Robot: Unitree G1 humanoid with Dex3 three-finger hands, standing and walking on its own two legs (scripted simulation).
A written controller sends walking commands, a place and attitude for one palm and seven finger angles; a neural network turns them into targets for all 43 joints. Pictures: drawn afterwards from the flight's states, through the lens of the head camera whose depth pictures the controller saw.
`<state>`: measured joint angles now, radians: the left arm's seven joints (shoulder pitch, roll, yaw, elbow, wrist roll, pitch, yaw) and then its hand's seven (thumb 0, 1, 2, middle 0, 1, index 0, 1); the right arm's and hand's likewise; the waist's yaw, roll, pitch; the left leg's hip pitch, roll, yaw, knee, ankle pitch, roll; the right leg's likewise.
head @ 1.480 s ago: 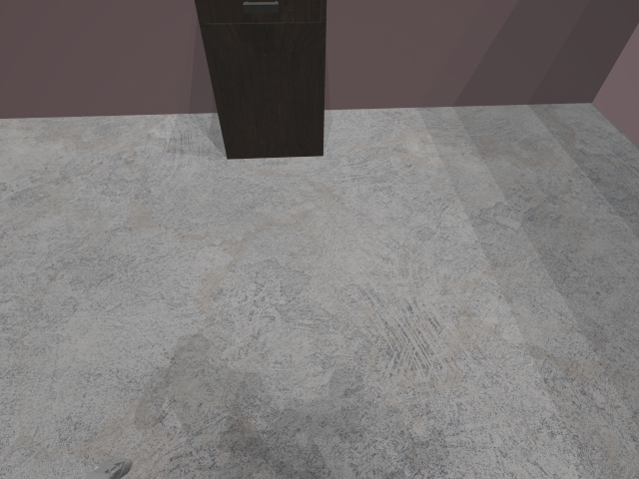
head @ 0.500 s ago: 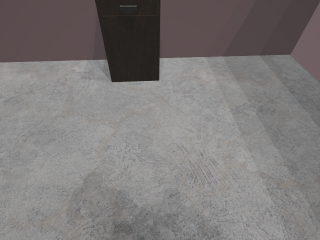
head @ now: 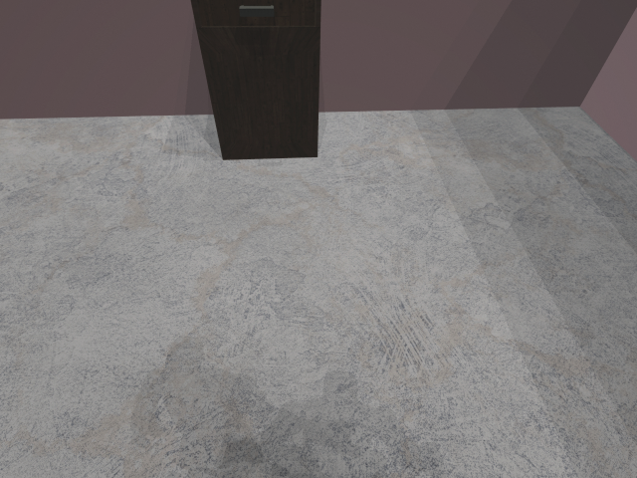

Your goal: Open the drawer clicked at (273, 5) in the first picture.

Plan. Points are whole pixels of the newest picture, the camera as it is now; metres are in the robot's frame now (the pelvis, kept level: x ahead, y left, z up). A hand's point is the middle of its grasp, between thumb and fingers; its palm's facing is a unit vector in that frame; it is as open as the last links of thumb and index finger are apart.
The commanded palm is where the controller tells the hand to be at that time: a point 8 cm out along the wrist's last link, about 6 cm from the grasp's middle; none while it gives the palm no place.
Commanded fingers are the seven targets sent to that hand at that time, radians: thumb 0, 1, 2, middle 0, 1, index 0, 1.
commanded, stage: look at it before walking up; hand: left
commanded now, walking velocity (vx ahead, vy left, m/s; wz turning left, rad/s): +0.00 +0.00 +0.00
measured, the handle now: (257, 9) +1.70 +0.33 -0.05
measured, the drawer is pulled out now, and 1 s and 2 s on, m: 0.00 0.00 0.00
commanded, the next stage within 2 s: walk to a spot facing it in 0.06 s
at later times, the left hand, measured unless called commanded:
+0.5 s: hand out of the picture +0.03 +0.20 -0.20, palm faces +0.03 -0.99 -0.16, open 7.4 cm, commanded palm none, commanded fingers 0.00 0.90 0.90 -0.20 -0.30 -0.20 -0.30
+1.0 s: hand (240, 341) +0.38 +0.17 -0.19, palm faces -0.01 -0.98 -0.20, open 7.4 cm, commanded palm none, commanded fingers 0.00 0.90 0.90 -0.20 -0.30 -0.20 -0.30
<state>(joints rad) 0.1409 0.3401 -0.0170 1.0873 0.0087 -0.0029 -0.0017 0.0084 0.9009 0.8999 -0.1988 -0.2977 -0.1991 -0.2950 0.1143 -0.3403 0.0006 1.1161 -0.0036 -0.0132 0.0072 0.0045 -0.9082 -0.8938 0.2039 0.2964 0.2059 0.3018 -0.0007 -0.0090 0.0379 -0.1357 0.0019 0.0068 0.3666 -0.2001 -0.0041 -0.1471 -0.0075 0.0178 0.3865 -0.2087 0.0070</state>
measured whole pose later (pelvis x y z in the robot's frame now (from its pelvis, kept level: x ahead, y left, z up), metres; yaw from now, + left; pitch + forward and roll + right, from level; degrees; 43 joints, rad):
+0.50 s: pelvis +0.06 +0.02 -0.02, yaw +0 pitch +0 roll -1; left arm 0.37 0.20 0.01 1.10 0.02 -0.01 -0.01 0.01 0.90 0.90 -0.20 -0.30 -0.20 -0.29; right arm 0.31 -0.21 -0.01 1.12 -0.01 -0.02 0.01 0.00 -0.91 -0.89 0.20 0.30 0.20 0.30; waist 0.01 -0.03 -0.01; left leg -0.18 0.02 0.07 0.60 -0.41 0.02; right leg -0.15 -0.01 0.02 0.56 -0.40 0.01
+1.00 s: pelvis +0.27 -0.01 -0.03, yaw +0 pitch -2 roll -1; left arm 0.13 0.18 0.04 1.00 0.02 -0.07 0.01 0.01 0.91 0.90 -0.19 -0.30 -0.19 -0.29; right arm 0.43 -0.13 -0.05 1.19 -0.01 -0.03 -0.01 0.01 -0.91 -0.89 0.20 0.30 0.20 0.30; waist -0.05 0.02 0.09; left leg -0.33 0.09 0.03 1.29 -0.40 0.03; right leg -0.36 -0.02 -0.18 0.64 -0.24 -0.06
